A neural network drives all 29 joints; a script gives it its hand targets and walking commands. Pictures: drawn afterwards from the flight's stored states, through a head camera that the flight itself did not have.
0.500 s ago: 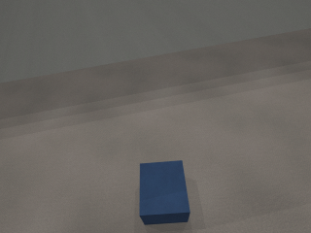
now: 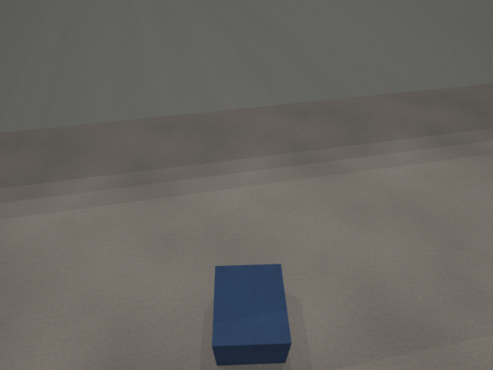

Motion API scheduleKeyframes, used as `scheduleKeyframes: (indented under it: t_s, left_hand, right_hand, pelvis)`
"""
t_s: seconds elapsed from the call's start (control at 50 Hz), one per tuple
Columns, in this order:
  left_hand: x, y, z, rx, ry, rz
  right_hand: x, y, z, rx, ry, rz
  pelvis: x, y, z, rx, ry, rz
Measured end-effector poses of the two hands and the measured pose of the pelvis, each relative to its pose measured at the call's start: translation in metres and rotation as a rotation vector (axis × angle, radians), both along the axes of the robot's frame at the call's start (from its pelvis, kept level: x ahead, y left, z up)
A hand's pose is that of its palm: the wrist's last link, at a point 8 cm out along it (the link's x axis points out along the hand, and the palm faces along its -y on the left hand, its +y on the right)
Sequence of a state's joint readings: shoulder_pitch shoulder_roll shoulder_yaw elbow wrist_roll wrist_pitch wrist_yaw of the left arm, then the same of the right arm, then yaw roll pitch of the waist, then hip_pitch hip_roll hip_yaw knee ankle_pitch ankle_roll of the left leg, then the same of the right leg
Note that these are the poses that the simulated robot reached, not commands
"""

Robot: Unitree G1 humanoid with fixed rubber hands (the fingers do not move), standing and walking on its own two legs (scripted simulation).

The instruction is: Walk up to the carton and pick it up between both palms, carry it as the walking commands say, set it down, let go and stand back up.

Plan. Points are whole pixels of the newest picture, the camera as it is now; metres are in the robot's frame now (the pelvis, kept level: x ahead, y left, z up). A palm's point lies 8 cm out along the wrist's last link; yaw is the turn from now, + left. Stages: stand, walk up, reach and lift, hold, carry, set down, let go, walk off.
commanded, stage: walk up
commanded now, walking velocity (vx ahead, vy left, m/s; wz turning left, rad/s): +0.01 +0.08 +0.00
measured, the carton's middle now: (249, 313) +0.49 +0.03 -0.66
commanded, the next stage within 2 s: stand in 1.00 s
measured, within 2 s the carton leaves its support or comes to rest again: neither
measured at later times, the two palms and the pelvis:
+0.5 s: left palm out of the picture +0.01 +0.26 -0.14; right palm out of the picture +0.03 -0.22 -0.14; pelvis +0.02 +0.03 +0.00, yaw +0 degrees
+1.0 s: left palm out of the picture +0.06 +0.28 -0.13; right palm out of the picture +0.01 -0.19 -0.14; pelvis +0.02 +0.05 +0.00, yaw -3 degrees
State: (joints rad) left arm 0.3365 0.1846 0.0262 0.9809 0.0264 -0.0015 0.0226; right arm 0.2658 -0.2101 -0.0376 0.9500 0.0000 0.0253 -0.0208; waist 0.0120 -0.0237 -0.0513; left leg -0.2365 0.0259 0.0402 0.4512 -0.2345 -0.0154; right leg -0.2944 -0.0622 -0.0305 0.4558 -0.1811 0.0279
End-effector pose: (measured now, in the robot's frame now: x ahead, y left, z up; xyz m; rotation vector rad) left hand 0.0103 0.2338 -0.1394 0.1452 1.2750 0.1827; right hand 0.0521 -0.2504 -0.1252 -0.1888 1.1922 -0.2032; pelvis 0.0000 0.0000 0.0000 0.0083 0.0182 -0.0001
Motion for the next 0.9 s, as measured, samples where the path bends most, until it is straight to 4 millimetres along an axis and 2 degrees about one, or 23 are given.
scheduleKeyframes:
  t_s: [0.12,0.24,0.44,0.62,0.76,0.82,0.9]
  left_hand:
    - [-0.015,0.01,-0.002,0.003,0.054,0.006]
    - [-0.011,0.015,-0.005,-0.017,0.077,-0.004]
    - [0.005,0.019,-0.003,0.022,0.07,0.004]
    - [-0.002,0.054,-0.009,0.022,0.082,0.019]
    - [0.013,0.058,-0.003,-0.018,0.064,-0.007]
    - [0.02,0.057,-0.001,-0.009,0.08,-0.038]
    - [0.034,0.051,0.001,0.017,0.064,-0.072]
  right_hand:
    - [-0.019,0.011,-0.005,0.014,0.06,-0.003]
    - [-0.035,0.021,-0.002,0.007,0.114,-0.02]
    - [-0.02,0.022,-0.008,0.02,0.111,-0.017]
    - [-0.026,0.06,-0.01,0.026,0.123,-0.005]
    - [-0.026,0.066,0.002,0.001,0.098,-0.026]
    - [-0.028,0.065,0.0,0.007,0.087,-0.055]
    - [-0.041,0.06,-0.01,0.031,0.116,-0.08]
  pelvis:
    - [-0.002,0.009,-0.001,-0.009,-0.003,0.001]
    - [0.002,0.018,-0.001,-0.014,0.006,-0.008]
    - [0.017,0.017,-0.003,-0.009,0.013,-0.005]
    - [0.011,0.052,-0.006,-0.021,-0.013,0.009]
    - [0.013,0.06,0.003,-0.031,0.003,-0.008]
    - [0.015,0.058,0.003,-0.017,0.022,-0.041]
    - [0.015,0.05,-0.001,0.008,0.017,-0.065]
